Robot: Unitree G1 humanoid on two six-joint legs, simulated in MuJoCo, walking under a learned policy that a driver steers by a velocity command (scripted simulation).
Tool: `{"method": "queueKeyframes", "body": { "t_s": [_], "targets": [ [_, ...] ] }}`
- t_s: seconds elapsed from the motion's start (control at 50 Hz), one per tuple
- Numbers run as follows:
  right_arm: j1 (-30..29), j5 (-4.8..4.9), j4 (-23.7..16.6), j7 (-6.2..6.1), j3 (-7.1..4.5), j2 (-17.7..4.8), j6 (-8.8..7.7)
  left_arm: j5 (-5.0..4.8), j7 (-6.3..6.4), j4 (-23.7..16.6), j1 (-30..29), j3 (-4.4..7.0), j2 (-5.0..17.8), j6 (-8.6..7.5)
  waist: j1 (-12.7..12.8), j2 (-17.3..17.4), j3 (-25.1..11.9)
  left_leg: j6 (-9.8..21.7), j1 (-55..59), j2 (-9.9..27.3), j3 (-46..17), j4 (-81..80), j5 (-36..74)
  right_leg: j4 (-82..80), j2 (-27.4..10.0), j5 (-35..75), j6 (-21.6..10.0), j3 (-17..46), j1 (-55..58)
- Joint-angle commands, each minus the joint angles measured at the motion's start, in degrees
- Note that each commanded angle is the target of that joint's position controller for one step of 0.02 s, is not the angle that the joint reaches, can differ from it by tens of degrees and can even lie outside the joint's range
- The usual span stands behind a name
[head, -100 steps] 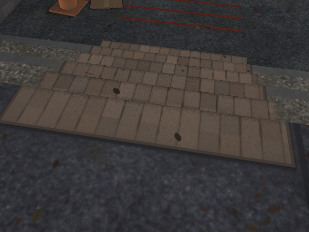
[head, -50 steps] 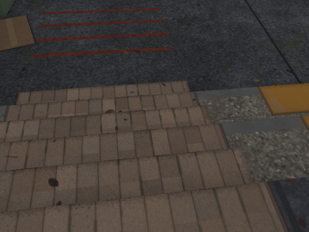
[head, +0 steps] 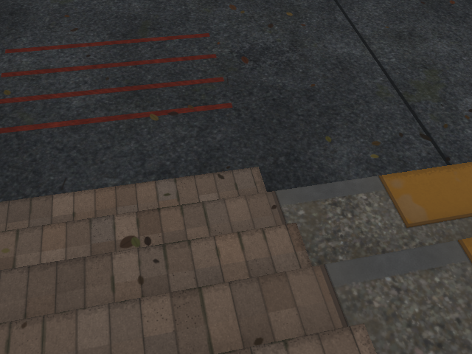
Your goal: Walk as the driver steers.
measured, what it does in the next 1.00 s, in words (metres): walks ahead: right foot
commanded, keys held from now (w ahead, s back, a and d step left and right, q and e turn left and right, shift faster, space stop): no key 0.52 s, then w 0.48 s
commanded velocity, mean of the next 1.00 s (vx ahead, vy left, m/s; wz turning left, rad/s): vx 0.16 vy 0.00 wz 0.00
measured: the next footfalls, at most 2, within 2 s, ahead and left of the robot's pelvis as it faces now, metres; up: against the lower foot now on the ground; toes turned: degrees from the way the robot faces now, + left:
right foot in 0.16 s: +0.07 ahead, -0.14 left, +0.00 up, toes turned +2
right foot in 1.32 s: +0.46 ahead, -0.15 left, -0.14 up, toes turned +3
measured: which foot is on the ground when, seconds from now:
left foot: down 0.00-1.00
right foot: up 0.00-0.14, down 0.16-0.80, up 0.82-1.00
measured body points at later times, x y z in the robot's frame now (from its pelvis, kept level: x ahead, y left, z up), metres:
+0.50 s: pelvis +0.03 -0.03 +0.01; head +0.03 -0.03 +0.46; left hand +0.03 +0.19 -0.15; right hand +0.08 -0.27 -0.14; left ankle +0.07 +0.06 -0.74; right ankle +0.03 -0.14 -0.74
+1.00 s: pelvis +0.15 -0.01 +0.00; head +0.15 +0.00 +0.45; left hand +0.22 +0.25 -0.15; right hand +0.07 -0.26 -0.13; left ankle +0.07 +0.05 -0.74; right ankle +0.19 -0.15 -0.69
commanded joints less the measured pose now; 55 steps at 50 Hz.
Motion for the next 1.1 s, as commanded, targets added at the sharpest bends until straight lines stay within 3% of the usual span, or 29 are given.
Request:
{"method": "queueKeyframes", "body": {
  "t_s": [0.02, 0.1, 0.16, 0.18, 0.2, 0.24, 0.36, 0.52, 0.54, 0.58, 0.62, 0.66, 0.7, 0.74, 0.78, 0.8, 0.82, 0.84, 0.86, 0.88, 0.9, 0.96, 0.98, 1.0, 1.04, 1.06, 1.1],
  "targets": [
    [0.2, -0.06, -2.6, -0.16, -0.99, -7.2, -0.43, 0.22, 0.37, 1.0, 7.0, -0.12, 1.6, 1.54, 1.8, 7.7, -6.1, 4.2, -2.0, 13.1, -10.5, -9.8, 6.8, -8.9, -0.4, 2.2, 0.4, -2.2, 8.7],
    [-0.7, 0.31, -2.0, -0.47, -0.68, -7.6, 1.63, -0.21, -0.26, 0.9, 3.2, -0.6, 2.3, 1.94, 0.7, 8.4, -3.5, 3.0, -3.5, 12.7, -14.2, -13.2, -16.2, -18.2, -0.7, 4.4, 0.6, -3.0, 10.4],
    [-0.5, 0.99, -1.1, -0.81, -0.76, -8.0, 2.88, 0.49, -0.22, 2.7, 5.1, -1.23, 2.3, 0.86, 1.7, 4.5, -1.4, -0.8, -6.5, 11.7, -15.4, -13.0, -24.7, -30.8, -2.6, 13.2, -0.7, -1.1, 16.5],
    [-0.2, 0.94, -1.0, -0.77, -0.93, -8.2, 3.02, 0.94, -0.29, 3.3, 6.6, -1.19, 3.1, 0.19, 1.2, 4.0, -0.3, -1.9, -6.4, 11.0, -15.6, -11.8, -22.5, -33.3, -5.1, 12.1, -1.4, 1.5, 16.5],
    [0.7, 1.23, -1.1, -0.54, -0.98, -7.0, 3.37, -0.3, -0.33, 4.1, 4.4, -0.85, 4.6, -0.21, -1.5, -1.5, 2.6, -2.6, -3.0, 7.8, -12.5, -11.8, -16.8, -32.9, -4.0, 9.3, -1.8, 2.3, 8.8],
    [0.8, 0.67, 0.0, -0.48, -0.81, -6.8, 3.47, -0.55, -0.5, 4.7, 3.7, -1.63, 1.6, -1.47, -1.5, -3.1, 0.4, -2.4, 4.6, 7.3, -10.6, -7.6, -10.0, -36.7, -4.5, 9.2, -1.0, 2.8, 5.8],
    [-0.1, 0.56, 2.5, -0.37, -0.39, -6.4, 3.19, -0.61, -0.11, 6.1, 3.4, -1.86, 1.6, -2.29, -1.6, 0.4, -1.7, -2.9, 7.2, 7.2, -9.6, -5.6, -5.1, -38.7, -4.8, 11.6, -1.5, 3.0, 7.8],
    [-0.5, 0.6, 5.4, -0.88, 0.15, -6.5, 3.11, -0.55, -0.1, 8.2, 4.5, -2.15, 1.2, -2.3, -0.9, 1.4, -2.0, -3.3, 6.5, 7.4, -9.4, -5.3, -2.7, -38.6, -4.7, 14.4, -2.0, 2.5, 10.3],
    [0.0, 0.56, 5.8, -0.89, 0.23, -6.5, 3.17, -0.51, -0.07, 8.6, 5.1, -2.21, 1.1, -2.25, -0.8, 1.3, -3.3, -3.4, 7.0, 7.0, -9.2, -5.5, -5.9, -39.0, -4.3, 10.8, -2.2, 2.3, 10.9],
    [0.3, 0.4, 6.1, -0.84, -0.39, -7.9, 3.54, -0.46, -0.03, 8.7, 6.0, -1.32, 3.0, -1.81, -0.7, 0.7, -2.7, -2.5, 5.2, 4.5, -7.7, -2.8, -17.5, -37.8, -2.6, -2.1, -3.8, 2.0, 9.9],
    [0.1, -0.07, 5.8, -0.48, -0.75, -7.9, 3.91, -0.23, -0.31, 8.1, 6.4, -0.5, 4.1, -1.23, 0.0, -0.1, 1.9, -1.6, -0.8, 2.9, -7.0, -0.6, -27.2, -38.6, -3.2, -15.1, -6.0, 4.4, 6.9],
    [-1.3, -0.28, 5.0, -0.09, -0.7, -6.5, 3.69, -0.48, -0.34, 8.1, 8.1, 0.21, 4.9, -0.84, 1.1, -3.2, 4.3, -1.7, -5.7, 1.1, -4.8, 4.1, -22.9, -41.6, -6.6, -17.0, -8.0, 9.8, 9.0],
    [-1.5, -1.25, 4.5, 0.2, -0.66, -5.8, 2.96, -0.13, -0.3, 8.2, 9.1, 1.32, 6.5, -1.09, 1.6, -6.2, 3.3, -2.3, -7.8, 1.1, -1.7, 12.5, -15.9, -44.5, -12.0, -15.5, -10.8, 15.2, 11.8],
    [1.5, -1.09, 4.7, 0.58, -1.0, -6.1, 1.99, -0.18, -0.75, 7.0, 6.7, 2.06, 7.3, -1.55, -0.3, -5.5, 2.7, -1.8, -4.1, 2.8, -2.7, 13.0, -16.2, -43.5, -13.0, -13.2, -11.9, 14.9, 7.9],
    [8.8, -0.93, 7.1, 0.57, -1.37, -5.8, 1.32, -0.32, -1.08, 5.6, 2.1, 2.17, 6.1, -1.78, -4.5, -3.1, 3.0, -1.0, 8.0, 1.5, -2.1, 6.9, -15.9, -37.3, -8.9, -9.9, -10.2, 9.6, -0.9],
    [14.8, -1.13, 8.9, 0.09, -1.99, -7.2, 1.03, -0.4, -1.03, 4.5, 0.2, 1.94, 4.6, -2.14, -6.7, 1.2, 3.0, 0.1, 15.2, 4.2, -7.7, 1.1, -19.0, -28.7, -5.4, -7.3, -8.6, 5.4, -7.2],
    [19.0, -0.73, 9.8, -0.31, -3.4, -12.0, 0.72, -0.99, -1.29, 2.3, -1.4, 0.99, 1.1, -2.58, -7.7, 14.6, 2.5, 4.0, 20.1, 14.2, -26.7, -9.6, -31.4, -13.3, 2.6, -5.3, -5.8, -3.5, -16.3],
    [21.5, -0.2, 10.0, 0.01, -3.94, -13.3, 0.7, 0.48, -1.29, 0.7, -3.1, 1.46, 3.8, -2.9, -7.6, 16.0, 4.2, 8.4, 20.1, 22.5, -38.6, -13.3, -28.9, -2.8, 2.7, -7.3, -5.7, -4.7, -22.1],
    [18.2, -0.35, 8.6, 0.14, -3.43, -11.0, 0.35, 0.82, -1.53, 0.8, -3.2, 1.92, 5.5, -3.27, -4.8, 8.3, 5.2, 9.8, 17.8, 22.9, -36.4, -12.5, -23.0, 2.6, -0.2, -3.7, -5.9, -2.0, -22.7],
    [15.7, -0.39, 7.2, 0.11, -3.64, -10.9, -0.29, 0.3, -1.87, 1.7, -1.6, 1.81, 5.0, -3.75, -3.0, 4.4, 4.2, 9.5, 16.4, 21.4, -32.4, -12.7, -17.9, 4.7, -1.8, -0.1, -5.3, -1.2, -21.3],
    [14.4, -0.3, 6.5, -0.13, -3.7, -10.6, -0.8, 0.26, -2.36, 2.2, -0.7, 1.88, 4.7, -4.05, -1.6, 3.4, 3.2, 8.8, 16.2, 20.2, -29.0, -13.7, -15.2, 5.0, -3.3, 2.8, -4.8, -1.0, -20.2],
    [14.8, 0.5, 6.4, -0.86, -3.37, -8.5, -1.52, 0.9, -3.2, 1.4, -3.2, 1.65, 4.1, -3.15, -0.9, 4.5, 2.2, 6.2, 16.7, 16.3, -18.7, -13.9, 2.9, 1.5, -3.6, 9.7, -2.0, -3.2, -18.5],
    [15.9, 0.5, 6.8, -1.28, -3.35, -8.4, -1.38, 1.04, -3.0, 0.6, -5.0, 1.55, 3.8, -2.79, -1.3, 4.6, 1.7, 5.5, 18.0, 15.5, -16.1, -12.2, 11.9, 0.6, -3.2, 11.8, -1.3, -4.0, -19.0],
    [18.0, -0.1, 7.5, -1.48, -3.46, -8.7, -1.64, 1.18, -3.14, 1.0, -4.8, 1.68, 3.8, -2.5, -1.6, 5.0, 0.3, 5.9, 18.7, 15.2, -13.8, -9.3, 14.8, 2.7, -2.8, 17.0, -1.4, -4.3, -19.5],
    [19.8, -0.05, 8.8, -1.78, -2.91, -6.7, -2.09, 1.18, -3.24, -0.2, -7.4, 1.93, 3.7, -2.65, -1.6, 5.2, 1.4, 5.0, 19.9, 15.1, -12.9, -6.9, 14.7, 0.3, -4.1, 22.8, -1.5, -1.5, -23.1],
    [18.9, 0.03, 8.3, -1.82, -2.95, -7.4, -2.67, 0.55, -3.2, -1.7, -10.2, 2.14, 4.2, -3.15, -2.1, 6.6, 2.3, 4.6, 19.6, 13.3, -12.2, -7.4, 10.2, -3.8, -3.4, 25.6, -1.6, -2.7, -24.8],
    [15.8, -0.09, 7.8, -1.66, -2.92, -7.7, -3.57, 1.16, -3.29, -4.7, -15.9, 1.97, 4.6, -3.63, -2.5, 6.8, 5.7, 4.5, 11.9, 10.9, -11.1, -7.4, 4.8, -13.0, -3.6, 34.7, -1.4, -4.5, -20.4]
  ]
}}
